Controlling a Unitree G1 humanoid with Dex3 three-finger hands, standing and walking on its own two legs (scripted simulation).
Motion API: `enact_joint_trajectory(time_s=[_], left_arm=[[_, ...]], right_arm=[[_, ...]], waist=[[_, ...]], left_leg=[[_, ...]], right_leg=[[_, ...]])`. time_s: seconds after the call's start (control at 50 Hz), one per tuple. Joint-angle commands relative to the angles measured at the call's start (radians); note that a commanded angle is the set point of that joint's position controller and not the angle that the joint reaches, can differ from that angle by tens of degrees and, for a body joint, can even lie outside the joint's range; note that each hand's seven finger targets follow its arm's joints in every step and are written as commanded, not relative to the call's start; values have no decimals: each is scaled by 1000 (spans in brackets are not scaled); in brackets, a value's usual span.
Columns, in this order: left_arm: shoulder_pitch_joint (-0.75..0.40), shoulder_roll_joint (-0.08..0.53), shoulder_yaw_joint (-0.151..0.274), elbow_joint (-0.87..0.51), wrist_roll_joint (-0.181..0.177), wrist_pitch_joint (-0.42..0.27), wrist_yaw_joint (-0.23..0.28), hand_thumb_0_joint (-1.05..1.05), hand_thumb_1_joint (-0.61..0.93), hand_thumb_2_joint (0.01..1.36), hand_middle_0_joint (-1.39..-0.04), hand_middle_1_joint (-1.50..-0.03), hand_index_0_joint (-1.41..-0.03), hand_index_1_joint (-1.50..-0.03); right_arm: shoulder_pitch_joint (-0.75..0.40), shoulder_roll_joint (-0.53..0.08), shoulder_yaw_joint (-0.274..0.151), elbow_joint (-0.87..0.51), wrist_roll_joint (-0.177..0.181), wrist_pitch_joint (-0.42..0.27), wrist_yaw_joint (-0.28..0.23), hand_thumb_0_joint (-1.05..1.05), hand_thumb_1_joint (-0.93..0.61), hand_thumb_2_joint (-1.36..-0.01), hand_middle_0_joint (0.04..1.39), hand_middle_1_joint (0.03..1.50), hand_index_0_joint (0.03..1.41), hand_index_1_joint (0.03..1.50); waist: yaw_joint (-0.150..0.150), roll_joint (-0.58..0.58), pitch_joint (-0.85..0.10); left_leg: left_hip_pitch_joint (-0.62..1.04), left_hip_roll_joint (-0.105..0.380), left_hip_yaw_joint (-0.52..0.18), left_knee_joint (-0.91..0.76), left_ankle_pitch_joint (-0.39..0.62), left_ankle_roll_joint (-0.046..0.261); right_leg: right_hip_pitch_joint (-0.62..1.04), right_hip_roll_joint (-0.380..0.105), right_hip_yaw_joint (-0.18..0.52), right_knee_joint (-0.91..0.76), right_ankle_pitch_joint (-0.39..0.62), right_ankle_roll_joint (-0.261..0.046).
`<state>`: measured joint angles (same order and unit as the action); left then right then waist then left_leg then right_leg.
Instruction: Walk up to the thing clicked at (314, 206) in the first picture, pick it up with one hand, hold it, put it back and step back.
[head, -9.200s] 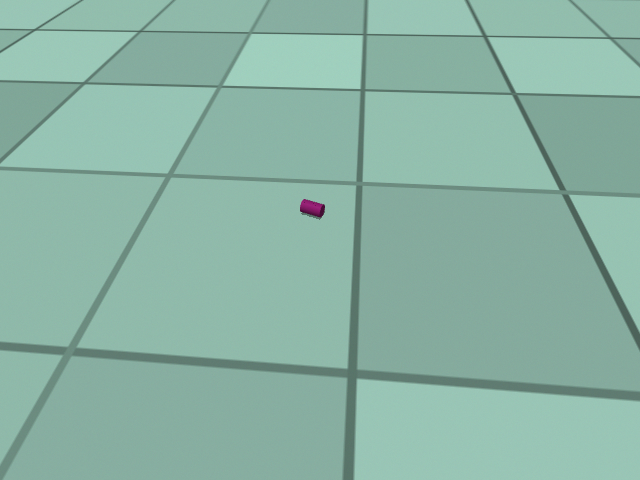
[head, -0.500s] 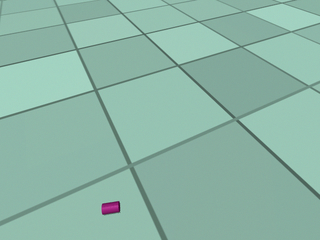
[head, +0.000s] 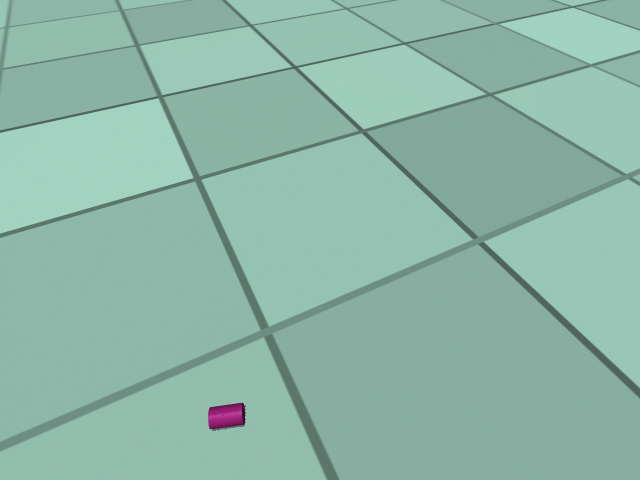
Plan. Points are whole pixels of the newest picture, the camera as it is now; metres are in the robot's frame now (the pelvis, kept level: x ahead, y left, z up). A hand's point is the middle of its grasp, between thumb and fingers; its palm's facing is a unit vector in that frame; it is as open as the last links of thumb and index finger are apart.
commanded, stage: stand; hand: left
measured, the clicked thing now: (227, 415) +0.46 +0.32 -0.75
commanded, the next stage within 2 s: walk up in 1.16 s
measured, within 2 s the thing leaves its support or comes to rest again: neither
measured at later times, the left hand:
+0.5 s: hand out of the picture +0.09 +0.25 -0.16, palm faces -0.04 -0.94 -0.33, open 7.4 cm
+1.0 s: hand out of the picture +0.09 +0.25 -0.16, palm faces -0.04 -0.94 -0.33, open 7.4 cm
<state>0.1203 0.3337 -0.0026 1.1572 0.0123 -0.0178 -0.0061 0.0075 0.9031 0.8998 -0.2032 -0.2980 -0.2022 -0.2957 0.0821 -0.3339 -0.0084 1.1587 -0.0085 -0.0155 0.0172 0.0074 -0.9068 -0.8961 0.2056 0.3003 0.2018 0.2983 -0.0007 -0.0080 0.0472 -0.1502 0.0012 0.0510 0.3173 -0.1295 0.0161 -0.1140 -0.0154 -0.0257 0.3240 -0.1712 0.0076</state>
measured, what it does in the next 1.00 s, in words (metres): stands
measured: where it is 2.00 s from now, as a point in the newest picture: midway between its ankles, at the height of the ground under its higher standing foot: outside the picture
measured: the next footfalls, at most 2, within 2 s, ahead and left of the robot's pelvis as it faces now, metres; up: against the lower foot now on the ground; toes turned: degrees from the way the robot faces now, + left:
left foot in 1.48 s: +0.09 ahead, +0.27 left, +0.00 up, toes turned +5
right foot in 1.90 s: +0.10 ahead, -0.02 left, +0.00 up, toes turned +6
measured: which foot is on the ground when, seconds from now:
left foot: down 0.00-1.00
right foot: down 0.00-1.00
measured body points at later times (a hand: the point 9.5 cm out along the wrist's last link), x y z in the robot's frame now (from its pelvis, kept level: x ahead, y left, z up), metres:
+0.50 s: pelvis +0.01 +0.00 +0.00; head +0.02 +0.01 +0.45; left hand +0.10 +0.30 -0.13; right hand +0.09 -0.30 -0.13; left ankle +0.03 +0.11 -0.75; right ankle +0.01 -0.12 -0.75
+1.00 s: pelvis +0.02 +0.01 +0.00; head +0.02 +0.01 +0.45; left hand +0.09 +0.30 -0.13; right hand +0.10 -0.30 -0.13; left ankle +0.03 +0.11 -0.75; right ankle +0.01 -0.12 -0.75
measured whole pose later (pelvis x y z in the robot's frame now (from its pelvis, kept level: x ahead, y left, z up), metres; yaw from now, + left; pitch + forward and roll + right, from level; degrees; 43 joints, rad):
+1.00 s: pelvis +0.02 +0.01 +0.00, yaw +0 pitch -2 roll +0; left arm 0.11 0.34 -0.01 1.13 0.02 -0.01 0.00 0.01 0.90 0.90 -0.20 -0.30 -0.20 -0.30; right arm 0.09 -0.35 0.00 1.16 -0.01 -0.01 0.01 0.01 -0.91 -0.90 0.21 0.30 0.20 0.30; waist -0.01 -0.01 0.04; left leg -0.11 -0.01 0.06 0.29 -0.14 0.02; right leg -0.07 -0.02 -0.02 0.29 -0.18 0.02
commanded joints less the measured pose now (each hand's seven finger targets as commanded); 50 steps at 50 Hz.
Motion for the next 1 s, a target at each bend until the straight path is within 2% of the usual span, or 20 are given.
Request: enact_joint_trajectory(time_s=[0.0,0.04,0.08,0.12,0.18,0.2,0.3,0.32,0.36,0.42,0.56,0.62,0.68,0.72,0.8,0.82,0.88,0.94,0.96,0.98], left_arm=[[-41,206,38,-65,-3,-21,11,0,900,900,-200,-300,-200,-300],[-41,209,38,-65,-3,-20,10,0,900,900,-200,-300,-200,-300],[-52,209,39,-73,-2,-21,11,0,900,900,-200,-300,-200,-300],[-45,210,40,-72,-4,-22,11,0,900,900,-200,-300,-200,-300],[-42,205,35,-70,-4,-20,11,0,900,900,-200,-300,-200,-300],[-53,211,39,-76,-3,-20,12,0,900,900,-200,-300,-200,-300],[-48,215,38,-73,-5,-20,13,0,900,900,-200,-300,-200,-300],[-47,208,37,-71,-4,-19,13,0,900,900,-200,-300,-200,-300],[-55,210,36,-76,-3,-15,12,0,900,900,-200,-300,-200,-300],[-53,217,39,-79,-5,-17,13,0,900,900,-200,-300,-200,-300],[-58,214,36,-82,-6,-17,13,0,900,900,-200,-300,-200,-300],[-51,216,35,-81,-3,-18,15,0,900,900,-200,-300,-200,-300],[-48,216,35,-81,-1,-18,16,0,900,900,-200,-300,-200,-300],[-52,220,36,-85,-3,-18,17,0,900,900,-200,-300,-200,-300],[-49,216,35,-80,-3,-15,16,0,900,900,-200,-300,-200,-300],[-50,215,35,-77,-2,-13,16,0,900,900,-200,-300,-200,-300],[-44,219,35,-80,-2,-15,15,0,900,900,-200,-300,-200,-300],[-45,220,37,-76,-1,-11,14,0,900,900,-200,-300,-200,-300],[-43,219,35,-79,1,-13,15,0,900,900,-200,-300,-200,-300],[-50,220,37,-78,0,-11,15,0,900,900,-200,-300,-200,-300]], right_arm=[[-60,-211,-33,-61,-2,-21,-17,0,-900,-900,200,300,200,300],[-56,-211,-32,-61,-4,-21,-17,0,-900,-900,200,300,200,300],[-54,-216,-32,-62,-3,-24,-18,0,-900,-900,200,300,200,300],[-58,-215,-31,-61,-4,-27,-19,0,-900,-900,200,300,200,300],[-58,-218,-31,-60,-1,-26,-20,0,-900,-900,200,300,200,300],[-55,-219,-30,-62,-3,-26,-20,0,-900,-900,200,300,200,300],[-62,-219,-31,-60,-1,-24,-20,0,-900,-900,200,300,200,300],[-61,-223,-33,-60,-1,-22,-20,0,-900,-900,200,300,200,300],[-59,-225,-33,-59,-2,-21,-21,0,-900,-900,200,300,200,300],[-60,-222,-32,-61,-3,-23,-19,0,-900,-900,200,300,200,300],[-52,-221,-30,-59,-1,-23,-20,0,-900,-900,200,300,200,300],[-62,-221,-30,-61,-1,-23,-21,0,-900,-900,200,300,200,300],[-57,-225,-32,-62,-1,-20,-22,0,-900,-900,200,300,200,300],[-56,-227,-32,-64,-2,-22,-22,0,-900,-900,200,300,200,300],[-53,-226,-31,-59,0,-19,-23,0,-900,-900,200,300,200,300],[-50,-224,-30,-60,-1,-18,-23,0,-900,-900,200,300,200,300],[-55,-226,-29,-62,0,-21,-22,0,-900,-900,200,300,200,300],[-53,-226,-30,-61,0,-20,-24,0,-900,-900,200,300,200,300],[-60,-230,-32,-64,0,-20,-23,0,-900,-900,200,300,200,300],[-41,-223,-29,-59,1,-20,-22,0,-900,-900,200,300,200,300]], waist=[[0,14,-60],[-2,24,-61],[-3,23,-91],[3,19,-100],[-1,14,-82],[-1,12,-100],[0,-7,-81],[-2,-4,-66],[-4,8,-56],[0,14,-73],[-2,11,-72],[0,9,-95],[-3,11,-85],[-3,15,-101],[-2,12,-71],[-5,14,-60],[2,17,-71],[-2,17,-39],[1,16,-70],[-7,12,-51]], left_leg=[[22,135,-143,-68,-18,4],[30,135,-141,-73,-34,4],[45,138,-137,-60,65,6],[64,144,-136,-53,113,7],[71,144,-136,-56,97,5],[70,146,-132,-49,138,6],[73,145,-134,-54,128,4],[55,140,-134,-60,75,2],[54,137,-131,-69,37,0],[60,139,-130,-67,94,1],[58,140,-131,-68,107,3],[90,146,-128,-51,151,4],[85,140,-125,-55,118,5],[100,146,-124,-48,159,6],[75,143,-129,-63,111,4],[56,139,-131,-74,68,3],[73,143,-133,-71,109,6],[58,137,-138,-86,10,2],[84,142,-135,-71,67,5],[57,141,-138,-82,55,5]], right_leg=[[-28,-116,112,-69,16,-20],[-38,-116,113,-66,12,-21],[-2,-122,111,-62,80,-20],[6,-123,107,-54,99,-18],[-13,-121,107,-64,86,-16],[10,-124,104,-58,116,-18],[1,-124,103,-65,106,-16],[-9,-119,101,-76,67,-13],[-22,-120,108,-81,50,-18],[2,-123,104,-70,77,-19],[12,-123,103,-75,92,-17],[18,-127,102,-69,128,-17],[9,-127,102,-82,113,-15],[17,-129,103,-75,141,-17],[17,-127,102,-81,97,-17],[14,-124,98,-85,67,-16],[19,-127,100,-81,92,-20],[-14,-125,101,-84,35,-22],[0,-128,101,-81,66,-23],[2,-127,99,-81,57,-23]])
